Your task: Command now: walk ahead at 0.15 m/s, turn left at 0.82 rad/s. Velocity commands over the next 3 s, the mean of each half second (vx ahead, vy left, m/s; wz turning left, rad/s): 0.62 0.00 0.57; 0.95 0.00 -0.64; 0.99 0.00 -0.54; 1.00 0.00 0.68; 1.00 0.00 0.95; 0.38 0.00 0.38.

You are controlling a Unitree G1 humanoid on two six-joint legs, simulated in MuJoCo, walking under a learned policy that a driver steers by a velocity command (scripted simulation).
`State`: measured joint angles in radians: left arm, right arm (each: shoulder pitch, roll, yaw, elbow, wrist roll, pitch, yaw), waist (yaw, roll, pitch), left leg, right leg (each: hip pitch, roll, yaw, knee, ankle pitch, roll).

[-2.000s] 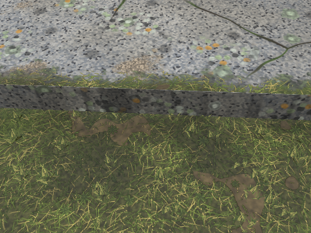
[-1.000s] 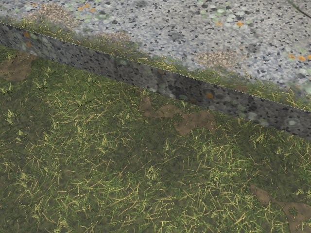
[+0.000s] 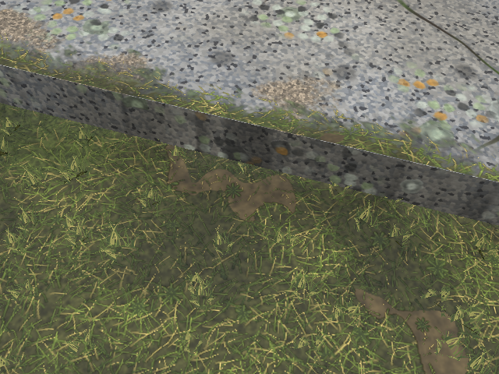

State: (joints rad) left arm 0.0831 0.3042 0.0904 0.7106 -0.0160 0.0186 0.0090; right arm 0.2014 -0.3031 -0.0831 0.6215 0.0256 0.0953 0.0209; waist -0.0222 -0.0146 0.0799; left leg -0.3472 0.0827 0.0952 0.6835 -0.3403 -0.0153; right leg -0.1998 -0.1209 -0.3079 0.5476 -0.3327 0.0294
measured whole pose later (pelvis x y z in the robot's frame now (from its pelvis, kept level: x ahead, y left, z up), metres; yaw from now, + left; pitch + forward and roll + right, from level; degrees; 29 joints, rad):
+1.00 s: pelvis +0.67 +0.09 -0.02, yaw -6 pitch +3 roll +2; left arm 0.49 0.31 0.07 0.81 -0.03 -0.06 0.01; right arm -0.05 -0.28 -0.01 0.51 0.01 -0.16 -0.01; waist 0.11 -0.02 0.04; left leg -0.54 -0.02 -0.08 0.55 -0.08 -0.03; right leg -0.01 0.08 0.30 0.74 -0.56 -0.06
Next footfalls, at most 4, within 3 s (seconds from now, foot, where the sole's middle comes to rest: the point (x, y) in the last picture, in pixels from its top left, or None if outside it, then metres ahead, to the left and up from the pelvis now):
0.02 left None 0.04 0.11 -0.77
0.54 right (256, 362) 0.46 -0.03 -0.77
0.98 left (167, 227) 0.86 0.22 -0.77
1.38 right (263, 197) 0.98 -0.07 -0.77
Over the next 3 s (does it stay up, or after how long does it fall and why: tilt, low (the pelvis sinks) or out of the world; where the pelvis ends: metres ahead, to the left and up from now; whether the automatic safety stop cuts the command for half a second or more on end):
stays up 2.10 0.05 0.18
